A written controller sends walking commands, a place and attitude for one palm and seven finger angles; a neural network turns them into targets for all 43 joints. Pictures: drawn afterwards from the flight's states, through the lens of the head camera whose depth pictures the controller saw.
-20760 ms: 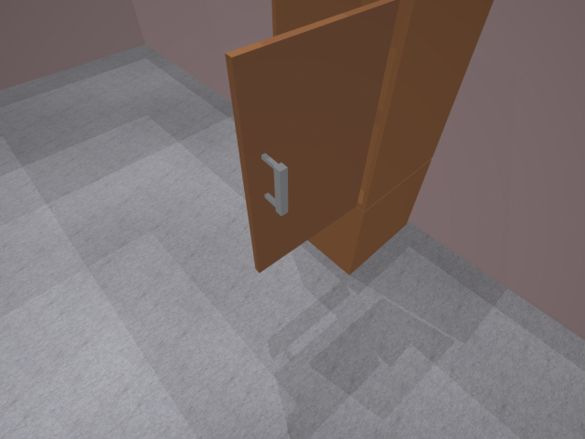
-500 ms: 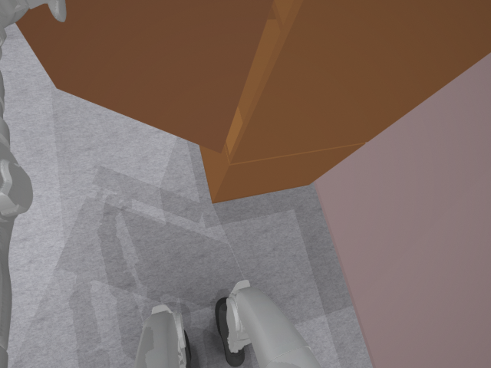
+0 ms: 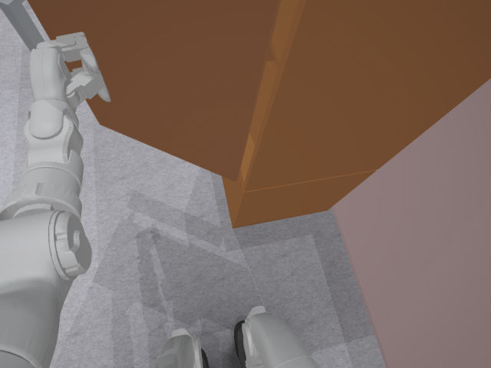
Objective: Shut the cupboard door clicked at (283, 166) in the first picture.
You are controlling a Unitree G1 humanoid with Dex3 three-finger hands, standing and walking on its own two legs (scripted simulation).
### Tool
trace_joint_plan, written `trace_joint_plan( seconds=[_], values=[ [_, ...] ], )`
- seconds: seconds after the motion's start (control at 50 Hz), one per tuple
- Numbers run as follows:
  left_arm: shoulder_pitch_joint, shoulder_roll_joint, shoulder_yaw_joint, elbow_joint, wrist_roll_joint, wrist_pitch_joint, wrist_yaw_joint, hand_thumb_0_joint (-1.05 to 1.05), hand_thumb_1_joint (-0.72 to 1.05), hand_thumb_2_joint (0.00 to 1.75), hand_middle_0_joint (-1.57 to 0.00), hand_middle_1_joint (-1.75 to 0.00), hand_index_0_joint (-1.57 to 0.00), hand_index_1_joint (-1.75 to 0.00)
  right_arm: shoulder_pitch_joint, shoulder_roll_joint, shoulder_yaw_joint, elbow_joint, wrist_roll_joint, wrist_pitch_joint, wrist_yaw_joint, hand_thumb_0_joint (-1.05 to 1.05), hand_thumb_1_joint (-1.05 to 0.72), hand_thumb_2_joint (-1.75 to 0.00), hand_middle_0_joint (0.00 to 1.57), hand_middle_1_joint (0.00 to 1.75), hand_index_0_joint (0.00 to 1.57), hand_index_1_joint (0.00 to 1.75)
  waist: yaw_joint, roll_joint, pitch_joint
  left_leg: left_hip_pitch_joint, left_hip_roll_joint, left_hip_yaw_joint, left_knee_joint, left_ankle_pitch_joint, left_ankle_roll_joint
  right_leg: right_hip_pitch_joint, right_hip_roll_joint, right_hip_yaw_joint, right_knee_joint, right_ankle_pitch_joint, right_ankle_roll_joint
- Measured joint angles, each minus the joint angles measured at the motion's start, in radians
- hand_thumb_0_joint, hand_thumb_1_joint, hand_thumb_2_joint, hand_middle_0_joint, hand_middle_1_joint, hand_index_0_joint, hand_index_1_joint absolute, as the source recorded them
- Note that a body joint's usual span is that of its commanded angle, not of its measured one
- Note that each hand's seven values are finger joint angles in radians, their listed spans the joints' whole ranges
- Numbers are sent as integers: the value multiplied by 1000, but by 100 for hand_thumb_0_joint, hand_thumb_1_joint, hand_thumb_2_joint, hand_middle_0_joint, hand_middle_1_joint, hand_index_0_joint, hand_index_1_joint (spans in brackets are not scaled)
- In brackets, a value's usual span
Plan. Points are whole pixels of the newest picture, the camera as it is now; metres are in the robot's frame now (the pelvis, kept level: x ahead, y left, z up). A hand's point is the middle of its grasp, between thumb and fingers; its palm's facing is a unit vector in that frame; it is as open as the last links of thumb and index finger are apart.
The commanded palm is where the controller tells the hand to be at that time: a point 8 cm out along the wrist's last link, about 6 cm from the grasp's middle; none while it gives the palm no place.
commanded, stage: pull the fist back off the door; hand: left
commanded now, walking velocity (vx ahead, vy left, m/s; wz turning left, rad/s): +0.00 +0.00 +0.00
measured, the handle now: (41, 29) +0.66 +0.23 +0.06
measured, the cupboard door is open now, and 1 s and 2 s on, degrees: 55 55 55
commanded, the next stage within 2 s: draw the hand back to the body in 0.32 s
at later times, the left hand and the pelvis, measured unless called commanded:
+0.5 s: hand (103, 107) +0.50 +0.13 +0.07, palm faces +0.03 -1.00 -0.03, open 3.1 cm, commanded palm +0.45 +0.19 +0.08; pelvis -0.02 -0.01 -0.01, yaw +2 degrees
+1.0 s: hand (23, 192) +0.35 +0.18 +0.14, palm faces +0.04 -0.99 -0.11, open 3.1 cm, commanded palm +0.30 +0.23 +0.16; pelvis -0.01 -0.01 +0.05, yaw +2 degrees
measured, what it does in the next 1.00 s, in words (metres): rises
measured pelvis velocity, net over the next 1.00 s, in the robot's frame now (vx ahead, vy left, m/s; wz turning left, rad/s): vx -0.01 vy -0.01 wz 0.04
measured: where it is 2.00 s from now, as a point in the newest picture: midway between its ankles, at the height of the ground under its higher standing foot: outside the picture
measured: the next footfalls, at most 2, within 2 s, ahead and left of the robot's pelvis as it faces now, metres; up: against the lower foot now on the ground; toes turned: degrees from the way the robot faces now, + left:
none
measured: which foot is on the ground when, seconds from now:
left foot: down 0.00-1.00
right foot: down 0.00-1.00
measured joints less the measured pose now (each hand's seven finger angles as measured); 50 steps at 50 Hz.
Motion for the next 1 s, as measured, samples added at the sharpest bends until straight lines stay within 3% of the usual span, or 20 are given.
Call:
trace_joint_plan(
  seconds=[0.12,0.24,0.34,0.46,0.52,0.6,0.76,0.84,0.96,1.0],
  values=[
    [95,-95,-63,-73,-38,-48,0,2,90,90,-130,-150,-129,-150,-54,-8,-27,4,9,6,-6,0,-90,-90,20,30,21,30,46,-13,-7,36,-13,-9,-12,7,-3,37,-13,-8,-2,-5,-1],
    [137,-158,-104,-80,-35,-82,23,2,90,90,-130,-150,-130,-150,-130,-10,-36,-1,16,9,-14,0,-90,-90,20,30,20,30,71,-22,-13,54,-22,-13,-6,9,-5,53,-23,-12,14,-11,-3],
    [128,-163,-105,-52,-26,-99,37,2,90,90,-130,-150,-130,-150,-182,-1,-25,-8,21,1,-25,0,-90,-90,20,30,20,30,73,-26,-9,52,-27,-11,7,13,-7,48,-29,-12,35,-12,-6],
    [69,-119,-99,-3,-25,-99,28,2,89,90,-130,-150,-130,-150,-197,11,-8,-9,23,-16,-35,0,-90,-90,20,30,20,30,60,-25,-4,19,-30,-12,29,19,-10,15,-33,-16,59,-8,-11],
    [89,-111,-69,-45,-41,-89,3,2,89,90,-130,-150,-130,-150,-179,14,-7,-9,28,-11,-37,0,-90,-90,20,30,21,30,65,-25,-6,20,-25,-2,25,22,-11,11,-28,-7,59,-3,-12],
    [219,-119,-52,-171,-75,-60,-37,2,90,90,-130,-150,-129,-150,-133,14,-11,-20,50,10,-42,0,-90,-90,20,30,20,30,88,-19,-4,89,-16,18,-29,33,-10,69,-16,17,14,13,-11],
    [498,-180,-116,-444,-153,9,-63,2,90,90,-130,-150,-129,-150,-87,11,-13,-23,89,6,-72,0,-90,-90,20,30,21,30,143,-18,12,298,-18,16,-184,82,-12,278,-14,28,-134,55,-10],
    [602,-197,-150,-556,-172,23,-78,2,90,90,-130,-150,-130,-150,-119,3,-18,-22,99,-16,-85,1,-90,-90,20,30,21,30,164,-21,11,381,-23,11,-236,98,-12,362,-17,27,-183,66,-9],
    [746,-208,-183,-714,-208,94,-116,2,89,90,-128,-148,-127,-148,-202,-9,-21,-52,114,-49,-107,1,-90,-90,20,30,20,30,199,-19,17,489,-34,8,-301,119,-9,467,-27,29,-234,76,-4],
    [800,-204,-210,-793,-162,131,-63,2,89,90,-125,-145,-125,-145,-239,-2,-25,-59,113,-47,-122,1,-90,-90,20,30,20,30,214,-22,30,538,-40,10,-334,130,-7,512,-32,33,-257,81,-3]
  ],
)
